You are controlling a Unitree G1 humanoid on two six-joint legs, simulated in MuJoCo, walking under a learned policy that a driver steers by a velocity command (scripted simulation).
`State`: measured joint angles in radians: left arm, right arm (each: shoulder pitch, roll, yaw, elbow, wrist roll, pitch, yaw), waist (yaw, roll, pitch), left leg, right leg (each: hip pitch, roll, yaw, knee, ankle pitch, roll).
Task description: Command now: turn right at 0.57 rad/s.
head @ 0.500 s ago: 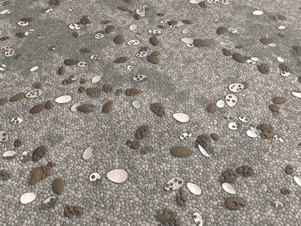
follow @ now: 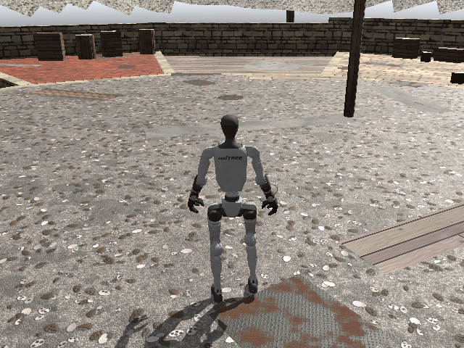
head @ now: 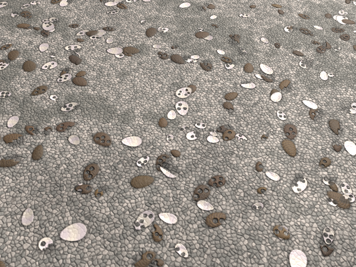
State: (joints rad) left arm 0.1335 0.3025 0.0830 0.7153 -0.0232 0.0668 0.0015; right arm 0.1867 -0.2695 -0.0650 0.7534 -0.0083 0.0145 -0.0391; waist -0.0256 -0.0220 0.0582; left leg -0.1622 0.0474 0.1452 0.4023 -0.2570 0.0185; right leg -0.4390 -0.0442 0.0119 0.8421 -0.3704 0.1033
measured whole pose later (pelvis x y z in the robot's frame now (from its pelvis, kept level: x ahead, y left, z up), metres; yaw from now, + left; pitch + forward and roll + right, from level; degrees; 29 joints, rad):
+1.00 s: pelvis +0.23 -0.03 -0.01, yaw -8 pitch +2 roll +0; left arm 0.05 0.27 0.04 0.71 -0.02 -0.07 -0.04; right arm 0.42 -0.26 -0.04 0.89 0.01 -0.07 0.00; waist -0.09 -0.04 0.03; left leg 0.09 -0.02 0.04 0.17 -0.30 0.02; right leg -0.63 -0.07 0.00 0.57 0.05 0.00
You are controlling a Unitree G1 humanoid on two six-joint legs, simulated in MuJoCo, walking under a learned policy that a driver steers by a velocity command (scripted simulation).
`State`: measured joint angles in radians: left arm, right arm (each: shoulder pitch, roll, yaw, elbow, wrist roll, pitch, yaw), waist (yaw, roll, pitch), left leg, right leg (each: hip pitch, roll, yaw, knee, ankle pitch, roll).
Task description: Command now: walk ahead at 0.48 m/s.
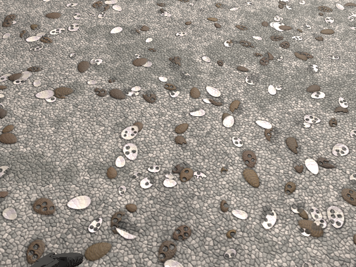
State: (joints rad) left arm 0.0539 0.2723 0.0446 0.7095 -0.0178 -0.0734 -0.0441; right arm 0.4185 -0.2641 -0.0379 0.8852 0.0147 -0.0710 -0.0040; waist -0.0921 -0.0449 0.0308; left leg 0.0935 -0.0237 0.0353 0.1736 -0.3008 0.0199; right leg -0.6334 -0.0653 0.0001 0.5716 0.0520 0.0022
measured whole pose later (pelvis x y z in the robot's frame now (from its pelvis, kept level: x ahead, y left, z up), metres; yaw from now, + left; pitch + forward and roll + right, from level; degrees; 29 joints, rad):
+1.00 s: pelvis +0.57 +0.02 +0.01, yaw +0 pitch +1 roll +2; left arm 0.10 0.28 0.04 0.80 -0.01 -0.07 -0.01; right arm 0.34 -0.28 -0.05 0.87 0.01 -0.08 0.01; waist -0.07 -0.04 0.02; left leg -0.04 -0.06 0.04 0.21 -0.19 0.04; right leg -0.65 -0.12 0.04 0.66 0.03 0.02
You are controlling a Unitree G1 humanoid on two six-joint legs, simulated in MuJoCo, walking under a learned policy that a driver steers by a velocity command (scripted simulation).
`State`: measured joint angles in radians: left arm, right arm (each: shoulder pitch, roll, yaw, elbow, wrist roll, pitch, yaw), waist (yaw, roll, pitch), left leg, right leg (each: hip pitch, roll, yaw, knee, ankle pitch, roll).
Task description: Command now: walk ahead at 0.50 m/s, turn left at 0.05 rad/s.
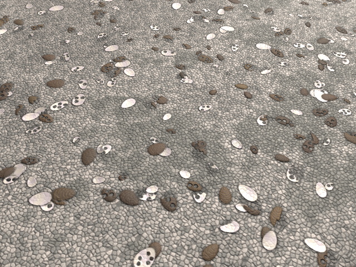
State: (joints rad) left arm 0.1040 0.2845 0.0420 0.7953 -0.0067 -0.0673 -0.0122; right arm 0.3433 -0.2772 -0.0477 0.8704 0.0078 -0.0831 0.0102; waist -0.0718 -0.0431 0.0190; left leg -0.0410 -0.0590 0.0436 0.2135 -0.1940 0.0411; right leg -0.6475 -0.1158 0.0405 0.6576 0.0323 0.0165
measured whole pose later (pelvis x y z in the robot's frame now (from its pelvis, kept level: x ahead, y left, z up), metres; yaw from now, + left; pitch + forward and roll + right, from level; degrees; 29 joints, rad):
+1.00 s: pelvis +0.52 +0.08 +0.00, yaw +30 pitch +1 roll +0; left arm 0.03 0.30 0.06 0.75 0.01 -0.09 -0.01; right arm 0.33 -0.28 -0.08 0.73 0.02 -0.05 -0.01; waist -0.07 -0.03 0.04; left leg -0.14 -0.11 -0.10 0.34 -0.21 0.08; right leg -0.64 -0.08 0.10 0.67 -0.02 0.06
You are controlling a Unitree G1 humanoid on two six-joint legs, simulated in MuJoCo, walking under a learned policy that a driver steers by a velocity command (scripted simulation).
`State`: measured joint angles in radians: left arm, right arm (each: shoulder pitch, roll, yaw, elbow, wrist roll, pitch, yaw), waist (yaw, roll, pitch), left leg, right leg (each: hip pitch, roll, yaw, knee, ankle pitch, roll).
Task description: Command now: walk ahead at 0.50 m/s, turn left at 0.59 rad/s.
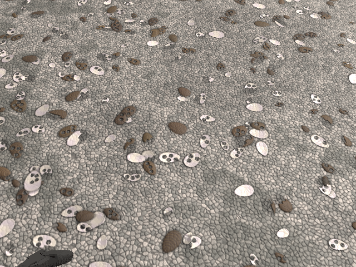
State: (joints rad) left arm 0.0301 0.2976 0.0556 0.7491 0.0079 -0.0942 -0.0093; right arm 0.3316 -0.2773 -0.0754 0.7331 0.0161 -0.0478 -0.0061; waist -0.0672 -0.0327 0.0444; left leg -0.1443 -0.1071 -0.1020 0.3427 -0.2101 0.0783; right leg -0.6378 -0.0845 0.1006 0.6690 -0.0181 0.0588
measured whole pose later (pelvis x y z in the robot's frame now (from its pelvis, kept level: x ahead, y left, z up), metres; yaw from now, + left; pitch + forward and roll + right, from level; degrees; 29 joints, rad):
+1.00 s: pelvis +0.39 -0.01 -0.01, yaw +6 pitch -1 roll +1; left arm 0.23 0.25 0.03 0.92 0.02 0.01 0.03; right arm 0.15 -0.22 -0.03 0.84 -0.02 0.00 -0.01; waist 0.00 0.01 0.01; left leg -0.31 -0.03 0.00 0.49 -0.17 0.02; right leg -0.25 -0.05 0.02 0.55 -0.29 0.04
